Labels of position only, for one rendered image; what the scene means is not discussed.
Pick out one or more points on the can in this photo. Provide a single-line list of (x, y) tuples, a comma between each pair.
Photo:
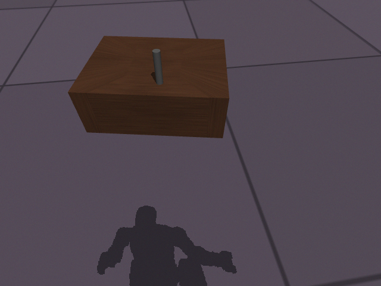
[(157, 66)]

